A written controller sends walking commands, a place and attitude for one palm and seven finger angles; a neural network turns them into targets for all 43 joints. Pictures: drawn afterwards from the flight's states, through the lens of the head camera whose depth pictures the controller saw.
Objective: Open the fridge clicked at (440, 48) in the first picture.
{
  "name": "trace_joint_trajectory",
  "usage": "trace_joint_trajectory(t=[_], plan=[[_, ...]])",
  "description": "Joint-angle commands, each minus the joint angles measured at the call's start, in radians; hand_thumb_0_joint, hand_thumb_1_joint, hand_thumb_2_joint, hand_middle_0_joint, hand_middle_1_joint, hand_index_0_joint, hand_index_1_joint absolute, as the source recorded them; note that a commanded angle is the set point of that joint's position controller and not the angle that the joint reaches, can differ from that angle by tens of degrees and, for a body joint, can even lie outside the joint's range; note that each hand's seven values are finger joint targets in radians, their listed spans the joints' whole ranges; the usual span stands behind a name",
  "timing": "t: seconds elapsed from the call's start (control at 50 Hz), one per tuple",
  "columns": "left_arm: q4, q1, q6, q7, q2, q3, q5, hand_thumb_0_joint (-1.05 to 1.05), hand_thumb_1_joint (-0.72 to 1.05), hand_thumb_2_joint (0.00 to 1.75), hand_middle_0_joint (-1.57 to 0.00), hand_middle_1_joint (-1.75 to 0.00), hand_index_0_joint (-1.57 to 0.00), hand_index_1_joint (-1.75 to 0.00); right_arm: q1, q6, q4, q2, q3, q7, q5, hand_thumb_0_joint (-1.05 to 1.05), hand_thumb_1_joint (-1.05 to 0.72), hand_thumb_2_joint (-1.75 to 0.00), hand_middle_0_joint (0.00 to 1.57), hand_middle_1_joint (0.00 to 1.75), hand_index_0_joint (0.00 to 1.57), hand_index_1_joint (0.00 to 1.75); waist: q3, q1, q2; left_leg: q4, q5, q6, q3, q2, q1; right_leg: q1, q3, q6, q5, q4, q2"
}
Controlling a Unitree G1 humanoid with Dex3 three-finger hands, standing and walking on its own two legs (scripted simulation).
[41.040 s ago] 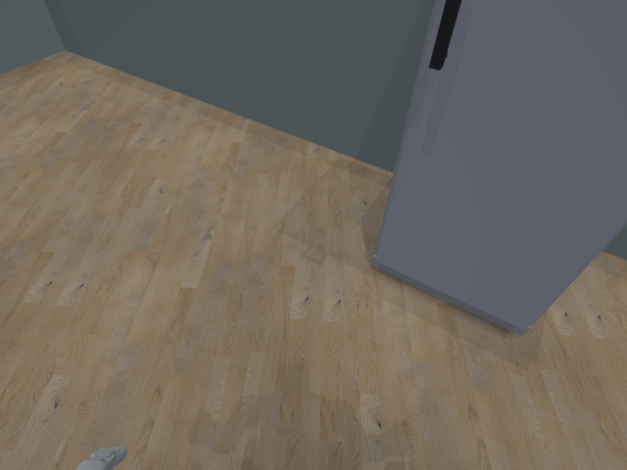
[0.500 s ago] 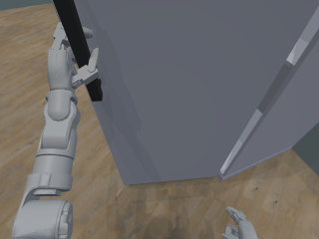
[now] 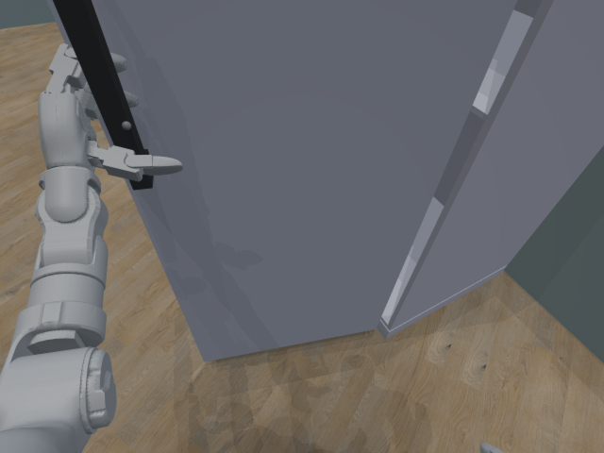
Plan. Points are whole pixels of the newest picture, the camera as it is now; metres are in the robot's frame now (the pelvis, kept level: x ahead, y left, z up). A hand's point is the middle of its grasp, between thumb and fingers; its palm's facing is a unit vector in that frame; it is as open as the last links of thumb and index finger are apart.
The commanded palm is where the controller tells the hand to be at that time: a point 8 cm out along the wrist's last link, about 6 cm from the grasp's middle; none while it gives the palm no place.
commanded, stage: loosen the grip on the handle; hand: left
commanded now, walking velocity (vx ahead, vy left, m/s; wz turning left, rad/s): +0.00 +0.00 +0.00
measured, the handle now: (108, 74) +0.46 +0.24 +0.27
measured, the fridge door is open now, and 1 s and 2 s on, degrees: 73 70 70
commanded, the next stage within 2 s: slip the hand off the handle in 0.18 s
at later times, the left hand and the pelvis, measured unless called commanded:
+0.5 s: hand (91, 117) +0.43 +0.26 +0.23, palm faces +0.29 -0.95 -0.08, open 14.7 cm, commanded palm +0.39 +0.30 +0.22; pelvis +0.05 +0.01 +0.00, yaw -1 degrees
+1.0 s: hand (44, 135) +0.39 +0.29 +0.23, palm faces +0.27 -0.96 -0.09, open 14.7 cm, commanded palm +0.35 +0.33 +0.22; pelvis +0.05 +0.02 +0.00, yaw +1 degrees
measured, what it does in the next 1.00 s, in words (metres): shifts its weight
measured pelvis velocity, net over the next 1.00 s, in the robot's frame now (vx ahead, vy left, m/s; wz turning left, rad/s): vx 0.05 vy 0.02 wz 0.01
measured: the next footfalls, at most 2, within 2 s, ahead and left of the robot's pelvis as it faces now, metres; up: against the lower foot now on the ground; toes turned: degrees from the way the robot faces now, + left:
none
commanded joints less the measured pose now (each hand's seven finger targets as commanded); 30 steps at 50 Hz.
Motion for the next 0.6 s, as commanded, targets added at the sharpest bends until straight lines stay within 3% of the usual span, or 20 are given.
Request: trace_joint_trajectory(t=[0.0,0.06,0.1,0.24,0.26,0.28,0.3,0.34,0.38,0.46,0.52,0.58], plan=[[-0.268,-0.466,-0.035,-0.037,0.268,0.054,-0.056,0.00,-0.55,0.20,-0.30,-1.22,-0.30,-1.22,-0.118,-0.056,-0.158,-0.123,-0.030,-0.019,0.004,0.00,-0.90,-0.90,0.20,0.30,0.20,0.30,-0.290,0.026,0.065,-0.099,-0.199,0.040,0.012,-0.054,0.103,0.059,0.071,-0.002,-0.231,-0.209,-0.009],[-0.247,-0.443,-0.008,-0.054,0.242,0.049,-0.104,0.00,-0.55,0.20,-0.26,-1.17,-0.26,-1.17,-0.110,-0.064,-0.139,-0.128,-0.025,-0.035,0.008,0.00,-0.90,-0.90,0.20,0.30,0.20,0.30,-0.226,0.013,-0.004,-0.095,-0.188,0.044,0.004,-0.047,0.083,0.037,0.076,0.007,-0.240,-0.233,-0.009],[-0.267,-0.418,0.003,-0.056,0.256,0.073,-0.116,0.00,-0.55,0.20,-0.25,-1.15,-0.25,-1.15,-0.109,-0.067,-0.133,-0.127,-0.026,-0.039,0.007,0.00,-0.90,-0.90,0.20,0.30,0.20,0.30,-0.233,0.020,0.009,-0.092,-0.176,0.044,-0.001,-0.047,0.087,0.039,0.073,0.009,-0.219,-0.226,-0.009],[-0.413,-0.263,0.033,-0.036,0.225,0.103,-0.108,0.00,-0.55,0.20,-0.25,-1.15,-0.25,-1.15,-0.092,-0.063,-0.157,-0.111,-0.026,-0.028,-0.009,0.00,-0.90,-0.90,0.20,0.30,0.20,0.30,-0.344,0.065,0.041,-0.061,0.109,0.045,0.003,-0.050,0.156,0.125,0.024,0.001,0.168,-0.127,0.002],[-0.419,-0.334,0.037,-0.028,0.267,0.124,-0.101,0.00,-0.55,0.20,-0.25,-1.15,-0.25,-1.15,-0.086,-0.058,-0.147,-0.115,-0.023,-0.029,-0.008,0.00,-0.90,-0.90,0.20,0.30,0.20,0.30,-0.340,0.046,0.048,-0.057,0.122,0.045,0.001,-0.048,0.161,0.111,0.021,0.004,0.191,-0.123,0.001],[-0.415,-0.294,0.046,-0.024,0.264,0.135,-0.094,0.00,-0.55,0.20,-0.25,-1.15,-0.25,-1.15,-0.081,-0.053,-0.151,-0.110,-0.027,-0.027,-0.010,0.00,-0.90,-0.90,0.20,0.30,0.20,0.30,-0.348,0.055,0.025,-0.056,0.138,0.044,0.001,-0.046,0.165,0.118,0.017,0.004,0.205,-0.117,0.005],[-0.449,-0.284,0.049,-0.026,0.239,0.117,-0.093,0.00,-0.55,0.20,-0.25,-1.15,-0.25,-1.15,-0.087,-0.049,-0.160,-0.107,-0.026,-0.024,-0.009,0.00,-0.90,-0.90,0.20,0.30,0.20,0.30,-0.349,0.053,0.040,-0.054,0.165,0.043,0.003,-0.046,0.174,0.121,0.014,0.003,0.237,-0.111,0.005],[-0.495,-0.222,0.054,-0.028,0.262,0.155,-0.094,0.00,-0.55,0.20,-0.25,-1.15,-0.25,-1.15,-0.096,-0.043,-0.175,-0.106,-0.028,-0.024,-0.012,0.00,-0.90,-0.90,0.20,0.30,0.20,0.30,-0.380,0.078,0.046,-0.046,0.222,0.044,0.007,-0.048,0.188,0.154,0.012,0.001,0.300,-0.097,0.006],[-0.481,-0.184,0.077,-0.042,0.234,0.137,-0.099,0.00,-0.55,0.20,-0.25,-1.15,-0.25,-1.15,-0.098,-0.032,-0.178,-0.101,-0.025,-0.023,-0.007,0.00,-0.90,-0.90,0.20,0.30,0.20,0.30,-0.354,0.068,0.023,-0.049,0.233,0.040,0.006,-0.044,0.187,0.147,0.004,0.003,0.319,-0.097,0.007],[-0.541,-0.145,0.098,-0.080,0.220,0.124,-0.106,0.00,-0.55,0.20,-0.25,-1.15,-0.25,-1.15,-0.106,-0.024,-0.190,-0.101,-0.029,-0.022,-0.002,0.00,-0.90,-0.90,0.20,0.30,0.20,0.30,-0.353,0.068,0.059,-0.044,0.287,0.039,-0.002,-0.040,0.227,0.131,-0.003,-0.001,0.345,-0.093,0.012],[-0.578,-0.158,0.122,-0.111,0.160,0.062,-0.117,0.00,-0.55,0.20,-0.25,-1.15,-0.25,-1.15,-0.114,-0.020,-0.196,-0.097,-0.024,-0.024,0.003,0.00,-0.90,-0.90,0.20,0.30,0.20,0.30,-0.335,0.051,0.095,-0.041,0.290,0.034,-0.015,-0.040,0.259,0.093,-0.010,-0.003,0.321,-0.098,0.014],[-0.582,-0.160,0.137,-0.128,0.187,0.087,-0.131,0.00,-0.55,0.20,-0.25,-1.15,-0.25,-1.15,-0.118,-0.016,-0.191,-0.100,-0.022,-0.035,0.005,0.00,-0.90,-0.90,0.20,0.30,0.20,0.30,-0.313,0.047,0.098,-0.044,0.282,0.030,-0.025,-0.038,0.260,0.086,-0.014,-0.007,0.303,-0.102,0.016]])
